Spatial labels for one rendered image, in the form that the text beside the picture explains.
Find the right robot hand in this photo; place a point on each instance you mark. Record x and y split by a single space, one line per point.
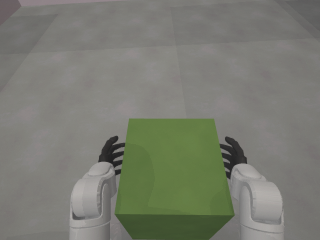
236 157

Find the left robot forearm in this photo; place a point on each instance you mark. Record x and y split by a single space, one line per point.
90 203

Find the left robot hand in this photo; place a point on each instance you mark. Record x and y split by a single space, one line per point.
107 154

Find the right robot forearm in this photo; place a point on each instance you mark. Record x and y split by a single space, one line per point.
261 212

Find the carton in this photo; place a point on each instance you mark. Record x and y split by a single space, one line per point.
173 183

